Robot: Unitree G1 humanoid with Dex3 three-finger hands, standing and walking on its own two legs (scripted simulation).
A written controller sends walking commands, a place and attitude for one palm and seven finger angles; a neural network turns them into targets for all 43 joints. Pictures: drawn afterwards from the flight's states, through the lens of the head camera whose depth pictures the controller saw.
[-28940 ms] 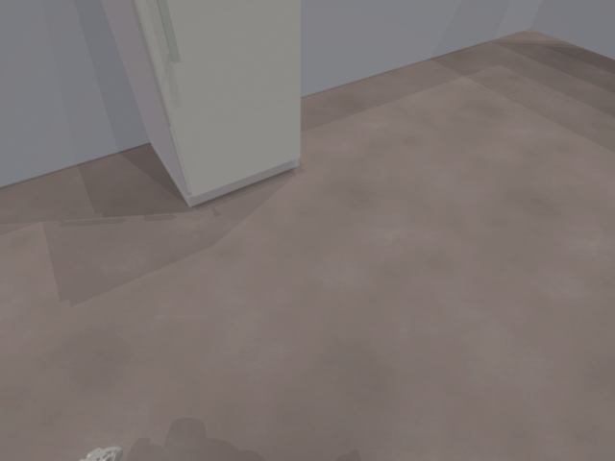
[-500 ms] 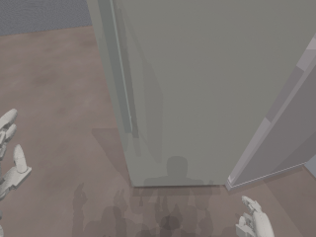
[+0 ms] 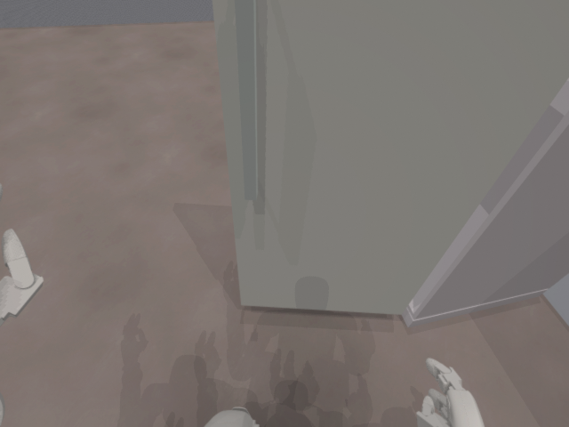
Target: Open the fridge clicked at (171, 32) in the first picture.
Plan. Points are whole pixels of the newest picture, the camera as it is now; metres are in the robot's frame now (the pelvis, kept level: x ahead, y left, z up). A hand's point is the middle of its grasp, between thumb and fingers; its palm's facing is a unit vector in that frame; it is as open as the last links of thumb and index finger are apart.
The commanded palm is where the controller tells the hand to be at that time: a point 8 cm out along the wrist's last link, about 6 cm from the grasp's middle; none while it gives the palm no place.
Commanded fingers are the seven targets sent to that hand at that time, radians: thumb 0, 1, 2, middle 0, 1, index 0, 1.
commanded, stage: step back with the hand held close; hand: left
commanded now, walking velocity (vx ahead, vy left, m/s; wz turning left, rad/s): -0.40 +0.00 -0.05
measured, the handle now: (249, 86) +0.57 +0.12 +0.19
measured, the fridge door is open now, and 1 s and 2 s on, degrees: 74 74 74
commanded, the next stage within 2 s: stop stepping back and stand still in 0.46 s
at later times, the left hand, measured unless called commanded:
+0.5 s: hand out of the picture +0.08 +0.29 +0.18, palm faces +0.57 -0.74 -0.36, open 7.4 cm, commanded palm +0.01 +0.31 +0.20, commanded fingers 0.00 0.90 0.90 -0.20 -0.30 -0.20 -0.30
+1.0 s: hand out of the picture +0.00 +0.27 +0.18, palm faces +0.39 -0.82 -0.42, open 7.4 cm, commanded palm -0.06 +0.30 +0.20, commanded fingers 0.00 0.90 0.90 -0.20 -0.30 -0.20 -0.30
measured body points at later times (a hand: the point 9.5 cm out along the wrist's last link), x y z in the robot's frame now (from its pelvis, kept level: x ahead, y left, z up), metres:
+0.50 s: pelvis -0.11 +0.00 -0.01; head -0.09 +0.04 +0.44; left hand +0.04 +0.33 +0.20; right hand +0.10 -0.21 -0.07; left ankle +0.02 +0.11 -0.72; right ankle -0.08 -0.14 -0.66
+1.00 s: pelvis -0.21 +0.01 +0.02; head -0.23 +0.03 +0.47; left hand -0.03 +0.31 +0.20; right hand -0.09 -0.25 -0.05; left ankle -0.12 +0.11 -0.71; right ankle -0.22 -0.10 -0.72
